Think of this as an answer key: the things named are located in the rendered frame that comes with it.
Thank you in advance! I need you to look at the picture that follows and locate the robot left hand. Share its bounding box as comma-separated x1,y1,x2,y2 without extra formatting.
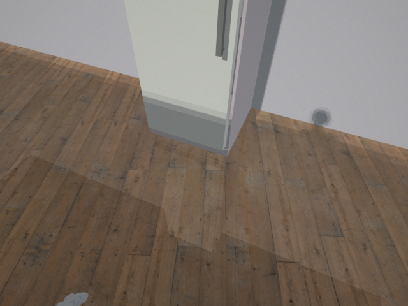
56,292,88,306

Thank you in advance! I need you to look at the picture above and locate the fridge door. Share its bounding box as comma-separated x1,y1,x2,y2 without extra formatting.
124,0,242,151

